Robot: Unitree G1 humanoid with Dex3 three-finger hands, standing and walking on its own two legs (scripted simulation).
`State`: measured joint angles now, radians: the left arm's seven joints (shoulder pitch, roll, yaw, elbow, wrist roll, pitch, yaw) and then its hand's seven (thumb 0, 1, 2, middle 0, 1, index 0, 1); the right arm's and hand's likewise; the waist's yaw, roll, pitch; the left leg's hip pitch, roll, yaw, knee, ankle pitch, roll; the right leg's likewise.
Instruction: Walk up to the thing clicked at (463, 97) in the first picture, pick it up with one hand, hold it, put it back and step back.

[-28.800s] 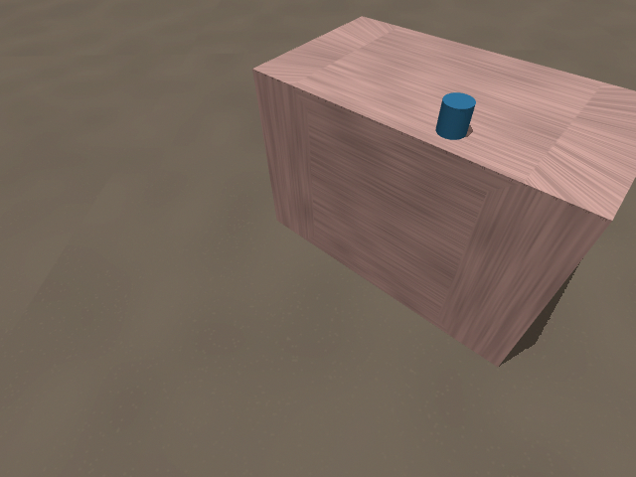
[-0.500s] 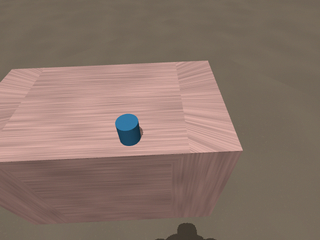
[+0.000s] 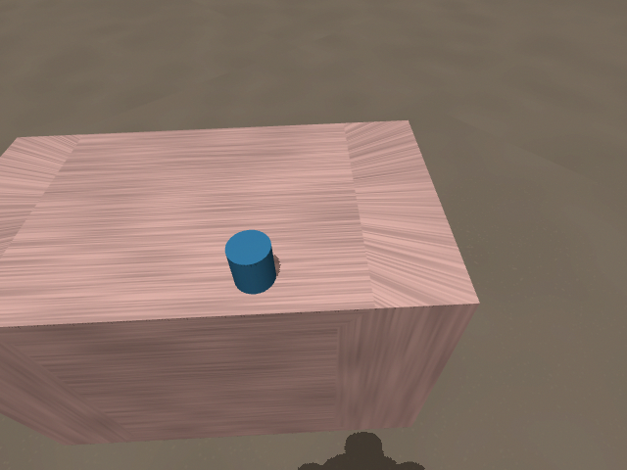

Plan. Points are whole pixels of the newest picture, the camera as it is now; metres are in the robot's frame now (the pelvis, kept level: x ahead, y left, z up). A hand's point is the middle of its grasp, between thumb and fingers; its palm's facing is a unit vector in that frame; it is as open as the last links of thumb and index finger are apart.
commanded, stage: stand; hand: left
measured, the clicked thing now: (251, 262) +0.46 +0.14 -0.04
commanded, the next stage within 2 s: step back in 1.24 s
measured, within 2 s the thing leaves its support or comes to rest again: neither
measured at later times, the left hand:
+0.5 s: hand out of the picture +0.07 +0.25 -0.16, palm faces -0.02 -0.94 -0.34, open 7.4 cm
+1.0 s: hand out of the picture +0.07 +0.25 -0.16, palm faces -0.03 -0.94 -0.34, open 7.4 cm
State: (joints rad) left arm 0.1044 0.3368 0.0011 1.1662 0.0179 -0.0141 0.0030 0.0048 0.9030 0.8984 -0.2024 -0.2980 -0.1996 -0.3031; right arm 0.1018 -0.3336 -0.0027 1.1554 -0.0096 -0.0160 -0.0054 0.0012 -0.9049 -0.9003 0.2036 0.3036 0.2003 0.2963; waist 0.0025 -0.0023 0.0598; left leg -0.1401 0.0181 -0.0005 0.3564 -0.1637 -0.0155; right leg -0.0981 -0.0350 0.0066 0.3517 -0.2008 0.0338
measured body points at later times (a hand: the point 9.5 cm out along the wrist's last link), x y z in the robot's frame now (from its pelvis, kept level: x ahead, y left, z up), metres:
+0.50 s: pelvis +0.01 +0.00 +0.00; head +0.02 +0.00 +0.45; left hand +0.07 +0.30 -0.14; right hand +0.08 -0.30 -0.13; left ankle +0.02 +0.13 -0.75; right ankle +0.00 -0.14 -0.75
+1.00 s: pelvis +0.01 +0.00 +0.00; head +0.02 +0.00 +0.45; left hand +0.07 +0.30 -0.14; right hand +0.07 -0.30 -0.13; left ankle +0.02 +0.13 -0.75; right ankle +0.00 -0.14 -0.75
